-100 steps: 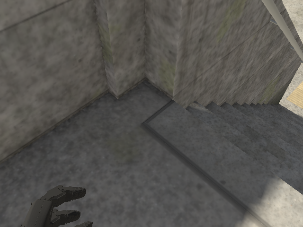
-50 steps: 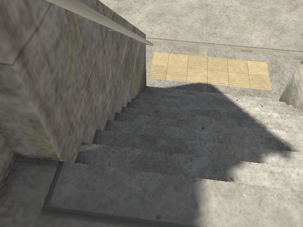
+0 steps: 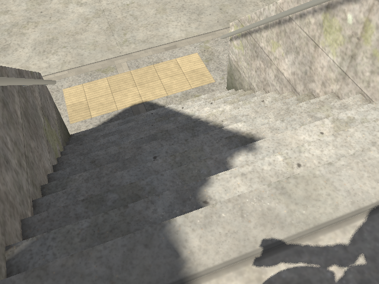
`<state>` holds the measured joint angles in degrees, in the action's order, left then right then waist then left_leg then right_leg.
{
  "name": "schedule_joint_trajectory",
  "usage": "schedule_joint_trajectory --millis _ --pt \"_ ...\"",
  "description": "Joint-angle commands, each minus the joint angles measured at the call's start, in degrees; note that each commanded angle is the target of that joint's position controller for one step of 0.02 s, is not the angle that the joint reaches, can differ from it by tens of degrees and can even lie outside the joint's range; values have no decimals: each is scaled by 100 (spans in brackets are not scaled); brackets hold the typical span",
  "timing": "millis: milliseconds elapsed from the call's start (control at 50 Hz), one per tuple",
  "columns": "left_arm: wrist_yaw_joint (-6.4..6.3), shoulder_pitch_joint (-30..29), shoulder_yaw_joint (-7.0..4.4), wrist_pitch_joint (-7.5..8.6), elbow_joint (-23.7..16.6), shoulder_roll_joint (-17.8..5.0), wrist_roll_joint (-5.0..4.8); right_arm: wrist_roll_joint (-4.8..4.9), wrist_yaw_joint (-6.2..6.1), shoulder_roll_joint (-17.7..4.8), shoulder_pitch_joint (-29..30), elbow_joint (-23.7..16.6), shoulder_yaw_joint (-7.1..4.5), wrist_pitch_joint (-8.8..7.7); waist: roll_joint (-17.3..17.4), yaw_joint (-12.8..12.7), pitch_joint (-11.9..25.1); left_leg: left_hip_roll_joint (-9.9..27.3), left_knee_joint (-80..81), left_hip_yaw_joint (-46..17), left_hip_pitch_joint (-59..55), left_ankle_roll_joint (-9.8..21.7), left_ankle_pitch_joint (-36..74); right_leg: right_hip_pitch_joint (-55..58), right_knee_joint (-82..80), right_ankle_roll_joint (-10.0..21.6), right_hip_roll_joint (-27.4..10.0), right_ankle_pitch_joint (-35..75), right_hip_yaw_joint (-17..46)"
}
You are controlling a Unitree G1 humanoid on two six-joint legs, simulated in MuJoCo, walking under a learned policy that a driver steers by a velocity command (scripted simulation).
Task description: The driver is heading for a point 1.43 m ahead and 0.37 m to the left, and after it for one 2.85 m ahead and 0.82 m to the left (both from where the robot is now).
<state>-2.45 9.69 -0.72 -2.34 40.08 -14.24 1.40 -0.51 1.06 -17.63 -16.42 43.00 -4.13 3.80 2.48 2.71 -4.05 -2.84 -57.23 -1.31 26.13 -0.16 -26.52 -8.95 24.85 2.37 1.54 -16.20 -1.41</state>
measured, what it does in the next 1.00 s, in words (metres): walks ahead, turning left: left foot, then right foot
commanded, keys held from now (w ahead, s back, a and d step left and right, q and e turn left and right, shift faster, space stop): q+shift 0.24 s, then w+q+shift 0.36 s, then w+shift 0.06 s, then w+e+shift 0.34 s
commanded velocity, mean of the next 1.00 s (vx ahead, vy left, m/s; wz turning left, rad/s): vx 0.51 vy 0.00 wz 0.54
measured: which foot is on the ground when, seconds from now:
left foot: up 0.00-0.26, down 0.28-0.78, up 0.80-1.00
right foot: down 0.00-0.28, up 0.30-0.74, down 0.76-1.00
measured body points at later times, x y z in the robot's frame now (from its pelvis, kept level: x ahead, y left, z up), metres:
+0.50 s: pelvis +0.04 +0.06 +0.00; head +0.04 +0.09 +0.45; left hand +0.07 +0.37 -0.10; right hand +0.22 -0.18 -0.09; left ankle -0.03 +0.10 -0.74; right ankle +0.16 -0.08 -0.67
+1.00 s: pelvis +0.33 +0.16 +0.00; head +0.36 +0.16 +0.45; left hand +0.17 +0.39 -0.12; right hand +0.63 +0.07 -0.08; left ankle +0.32 +0.31 -0.69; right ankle +0.33 +0.05 -0.74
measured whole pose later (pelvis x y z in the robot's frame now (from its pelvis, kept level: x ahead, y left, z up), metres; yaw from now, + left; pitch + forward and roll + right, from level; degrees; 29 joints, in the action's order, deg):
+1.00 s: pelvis +0.33 +0.16 +0.00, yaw +30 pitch +2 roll +0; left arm 0.2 28.6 -2.1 2.0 45.3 -16.7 1.2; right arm -3.4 1.6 -16.1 -6.6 34.6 0.7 -2.8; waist 1.9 -3.6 0.8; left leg 1.2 -53.0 -2.4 34.7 0.7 -13.9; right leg -9.9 25.8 4.6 6.4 -17.8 6.6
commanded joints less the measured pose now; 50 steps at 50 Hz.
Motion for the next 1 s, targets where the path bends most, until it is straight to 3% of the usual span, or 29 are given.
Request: schedule_joint_trajectory --millis 20,140,200,240,260,280,300,320,340,360,400,420,520,540,640,700,720,740,760,780,800,820,840,860,880,900,940,960,1000 --pt "-85 -184 -160 103 -421 -667 35 -14 104 -553 22 -361 -188 46 -1217 -175 292 222 -687 159 605 -222 160 526 -571 798 -1384 3360 360" --pt "-9 257 -291 147 -310 -919 59 12 237 -246 675 -818 -70 117 -1212 -502 384 377 733 498 198 -171 143 734 -254 797 -1787 3251 -41" --pt "86 209 -367 167 -318 -1071 41 76 245 -290 652 -943 -92 103 -1300 -435 497 275 1368 782 -423 17 130 453 91 629 -1886 3305 -297" --pt "136 165 -409 174 -329 -1125 -52 42 217 -300 482 -970 -121 77 -1138 -261 576 188 2067 855 -940 171 387 186 659 388 -1950 3002 -501" --pt "174 144 -435 173 -355 -1147 -61 3 162 -343 -34 -808 -161 33 -799 3 879 25 2656 796 -1843 371 627 -415 1246 127 -1863 1524 -719" --pt "228 136 -362 199 -511 -908 21 -95 71 -1069 -803 -541 -390 -5 572 300 1014 713 3574 -800 -2938 783 -532 -1796 2878 -231 -1216 -682 -1128" --pt "276 -491 -206 186 -1103 -524 245 15 90 -1921 -1156 -679 -556 -90 1822 508 846 2245 4671 -4282 -3335 1751 -2099 -3979 4010 -530 -37 -2565 -506" --pt "236 -936 -244 198 -1177 -778 317 9 57 -1502 -1108 -695 -472 -65 878 673 435 2402 4956 -4376 -2967 2040 -3078 -4371 4362 -437 -332 -2174 488" --pt "261 -1033 -302 239 -1146 -959 176 -19 10 -1146 -693 -760 -322 -45 673 438 13 2159 4893 -3923 -2487 1939 -3027 -4384 4356 -387 -429 -1475 502" --pt "297 -755 -343 316 -997 -1079 102 -22 -28 -1003 -362 -824 -261 -51 452 129 -134 1814 4860 -3333 -2110 1709 -2446 -4070 4039 -415 -553 -890 474" --pt "397 -348 -299 376 -656 -1004 250 -54 -73 -899 80 -946 -200 -184 378 -120 72 1174 4875 -2459 -1702 1450 -1293 -3251 3603 -541 -548 -91 325" --pt "426 -356 -262 364 -661 -891 266 -24 -88 -943 -37 -866 -213 -250 305 -134 105 1060 4849 -2395 -1645 1437 -1021 -3162 3485 -610 -484 142 316" --pt "365 -767 -191 246 -764 -813 86 17 -72 -1042 -584 -686 -268 -450 256 40 74 891 4666 -2479 -1689 1530 -353 -3373 2585 -905 -400 774 380" --pt "369 -1065 -173 250 -830 -807 124 18 -65 -1071 -674 -691 -268 -510 130 173 29 936 4691 -2594 -1805 1566 -313 -3448 2252 -912 -320 859 363" --pt "415 -1636 -90 352 -1067 -756 30 32 -92 -1059 -694 -626 -236 -627 546 358 16 908 4457 -2665 -1766 1452 276 -2759 1181 -768 -223 1004 359" --pt "425 -1094 -122 417 -962 -928 7 11 -104 -1109 -493 -525 -207 -760 662 65 26 1225 4666 -2632 -1565 1253 913 -1469 752 -387 -304 880 156" --pt "381 -500 -170 465 -781 -1018 49 -37 -86 -1006 -608 -378 -157 -762 655 -194 159 1081 4088 -2360 -1877 1124 2236 -983 405 -227 -184 579 108" --pt "302 299 -277 518 -510 -1206 123 -58 -71 -955 -660 -294 -131 -754 277 -570 620 832 2819 -1872 -1918 973 3690 -57 351 -59 27 294 -90" --pt "212 1388 -403 589 -301 -1525 179 -57 -85 -842 -692 -256 -102 -770 -244 -1001 1294 525 1045 -1306 -1313 829 3673 1188 465 170 -453 -524 471" --pt "196 2136 -558 617 -203 -2164 286 79 -49 -401 -716 -573 19 -814 -1750 -1097 1871 -267 -1090 -589 385 511 1843 2344 -401 694 -1748 -3191 3315" --pt "317 1789 -495 609 -125 -1880 124 -34 -24 -343 -538 -667 88 -887 -2175 -786 1379 -622 -1677 -723 1638 528 108 2200 -1473 1029 -2117 -2861 5558" --pt "385 1131 -444 574 -228 -1444 30 -167 -32 -608 -170 -636 70 -857 -1246 -537 730 -69 -2129 -613 2085 537 652 1801 -1045 1158 -2002 -2007 4794" --pt "396 1130 -429 594 -241 -1272 -23 -251 17 -712 89 -620 73 -882 -594 -558 684 163 -2093 -502 1894 488 957 1392 -870 1209 -1789 -1014 4014" --pt "353 1108 -399 601 -244 -1221 -24 -338 22 -694 163 -630 81 -884 -317 -394 571 339 -1697 -470 1709 444 1207 901 -898 1117 -1585 -346 3608" --pt "346 1074 -333 561 -159 -1056 -14 -398 33 -526 535 -938 170 -864 -621 -325 596 506 -1258 -523 1574 410 1170 489 -947 1044 -1136 -1461 3155" --pt "309 1076 -312 536 -124 -976 36 -395 82 -386 642 -1055 255 -813 -816 -280 417 515 -925 -467 1524 342 939 184 -978 1115 -936 -1558 2981" --pt "247 1155 -288 546 -95 -956 -30 -392 85 -356 939 -1214 311 -729 -824 -246 126 491 -147 -228 1409 130 1054 -377 -1059 1243 -798 -729 2733" --pt "224 1206 -303 548 -92 -1030 -30 -356 77 -349 1132 -1309 352 -724 -780 -256 54 461 330 -111 1267 35 1155 -585 -1107 1277 -783 -173 2650" --pt "229 1199 -358 603 -42 -1190 -47 -165 -5 -287 1560 -1399 425 -689 -840 -299 -113 315 1370 119 637 -74 1532 -1056 -1198 1230 -683 639 2570"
